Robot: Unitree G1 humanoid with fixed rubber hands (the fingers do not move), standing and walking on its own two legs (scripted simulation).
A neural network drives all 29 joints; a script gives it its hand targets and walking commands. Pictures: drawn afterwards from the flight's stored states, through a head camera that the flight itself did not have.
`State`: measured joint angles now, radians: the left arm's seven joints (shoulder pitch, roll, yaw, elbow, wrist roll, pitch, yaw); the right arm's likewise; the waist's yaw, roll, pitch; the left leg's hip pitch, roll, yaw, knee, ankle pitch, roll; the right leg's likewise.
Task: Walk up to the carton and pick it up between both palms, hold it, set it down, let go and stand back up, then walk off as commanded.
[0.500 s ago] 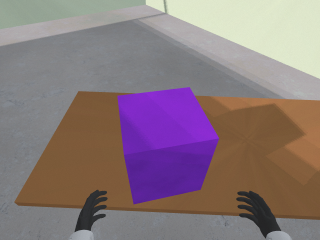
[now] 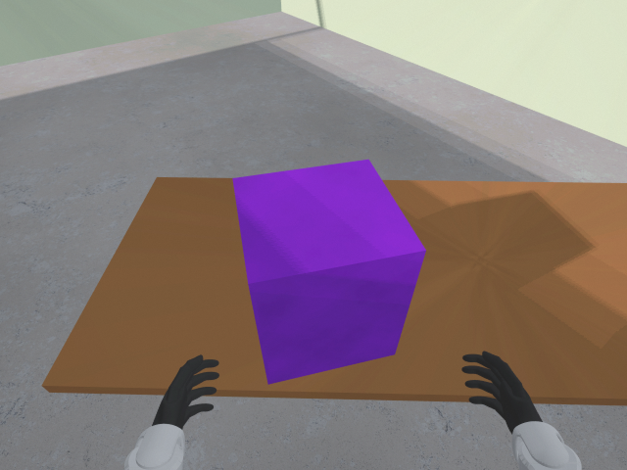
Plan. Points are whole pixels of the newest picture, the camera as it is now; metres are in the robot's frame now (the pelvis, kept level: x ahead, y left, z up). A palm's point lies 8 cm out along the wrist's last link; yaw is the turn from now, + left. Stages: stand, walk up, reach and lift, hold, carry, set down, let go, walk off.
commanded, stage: set down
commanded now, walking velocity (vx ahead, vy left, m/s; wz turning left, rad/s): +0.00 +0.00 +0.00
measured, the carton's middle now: (318, 271) +0.40 +0.01 +0.03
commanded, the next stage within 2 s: let go in 0.36 s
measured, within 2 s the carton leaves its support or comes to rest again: neither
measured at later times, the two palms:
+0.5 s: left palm (174, 417) +0.20 +0.20 -0.02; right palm (515, 416) +0.20 -0.24 -0.03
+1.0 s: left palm (173, 420) +0.20 +0.20 -0.02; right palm (516, 421) +0.20 -0.24 -0.03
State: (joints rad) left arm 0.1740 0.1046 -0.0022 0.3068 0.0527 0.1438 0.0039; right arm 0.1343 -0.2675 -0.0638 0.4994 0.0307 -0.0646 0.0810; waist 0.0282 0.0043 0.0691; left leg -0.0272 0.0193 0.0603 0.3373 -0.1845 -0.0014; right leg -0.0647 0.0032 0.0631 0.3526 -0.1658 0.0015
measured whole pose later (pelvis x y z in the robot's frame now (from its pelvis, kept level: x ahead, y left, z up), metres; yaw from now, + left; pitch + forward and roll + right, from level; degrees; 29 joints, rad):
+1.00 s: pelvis -0.01 -0.01 -0.01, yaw +1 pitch -10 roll +1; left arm 0.11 0.13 0.02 0.40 0.08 0.12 -0.03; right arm 0.12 -0.26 -0.02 0.52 -0.03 -0.13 0.03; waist 0.00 0.01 0.10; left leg -0.03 0.01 0.04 0.39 -0.20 0.00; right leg -0.07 -0.01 0.04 0.45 -0.22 -0.01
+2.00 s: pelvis -0.01 +0.00 -0.04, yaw +1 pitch -1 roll +0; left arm 0.21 0.35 -0.13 0.32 0.04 -0.19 -0.09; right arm 0.19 -0.35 0.03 0.36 -0.03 -0.13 0.05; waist 0.00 -0.01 -0.04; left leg -0.38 0.02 0.04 0.76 -0.36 0.01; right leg -0.40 0.00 0.04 0.76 -0.34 0.00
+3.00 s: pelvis -0.02 -0.01 -0.04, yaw +0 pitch -1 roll +1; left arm 0.19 0.36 -0.11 0.34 0.04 -0.17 -0.09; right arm 0.16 -0.36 0.05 0.35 -0.02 -0.14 0.05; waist 0.00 0.00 -0.02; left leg -0.39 0.03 0.06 0.76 -0.36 0.00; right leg -0.43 0.01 0.06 0.78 -0.34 -0.01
